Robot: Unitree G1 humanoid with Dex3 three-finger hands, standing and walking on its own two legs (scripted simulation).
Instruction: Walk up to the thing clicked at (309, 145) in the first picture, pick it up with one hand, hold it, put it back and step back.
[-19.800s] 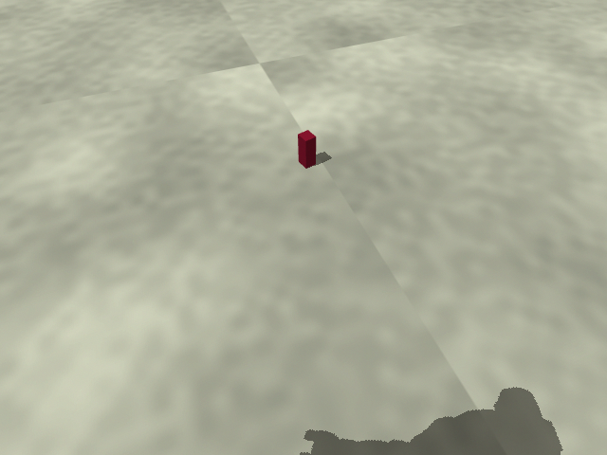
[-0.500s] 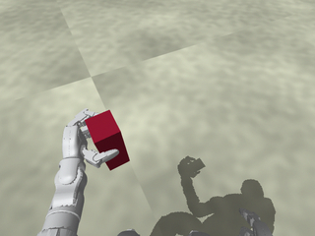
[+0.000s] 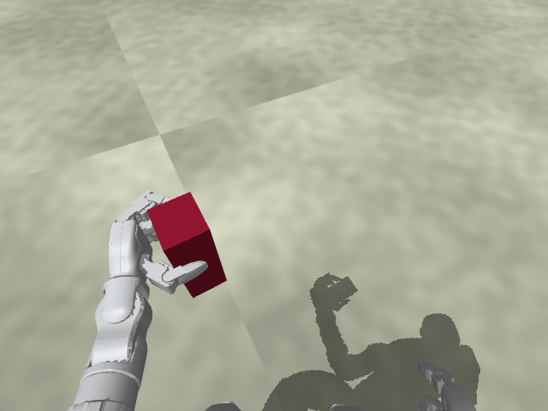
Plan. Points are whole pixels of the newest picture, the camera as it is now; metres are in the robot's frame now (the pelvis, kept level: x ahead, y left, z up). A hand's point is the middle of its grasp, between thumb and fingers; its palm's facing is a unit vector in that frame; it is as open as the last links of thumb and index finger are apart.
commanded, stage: hold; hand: left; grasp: from the side
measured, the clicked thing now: (191, 249) +0.33 +0.14 +0.03
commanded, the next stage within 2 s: crouch in 1.22 s
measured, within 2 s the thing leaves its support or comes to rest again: neither
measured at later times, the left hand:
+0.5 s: hand (168, 238) +0.34 +0.17 +0.06, palm faces +0.14 -0.99 -0.01, open 10.6 cm
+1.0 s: hand (165, 241) +0.33 +0.18 +0.06, palm faces +0.15 -0.99 -0.01, open 10.6 cm
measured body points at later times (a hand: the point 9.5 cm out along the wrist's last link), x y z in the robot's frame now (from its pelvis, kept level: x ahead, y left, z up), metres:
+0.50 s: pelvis +0.00 +0.00 +0.00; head +0.04 +0.01 +0.45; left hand +0.32 +0.22 +0.06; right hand +0.13 -0.24 -0.11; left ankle +0.01 +0.13 -0.70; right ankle +0.00 -0.13 -0.70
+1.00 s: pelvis +0.00 +0.00 +0.00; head +0.03 +0.00 +0.45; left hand +0.32 +0.23 +0.06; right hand +0.12 -0.25 -0.11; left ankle +0.01 +0.13 -0.70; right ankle +0.00 -0.13 -0.70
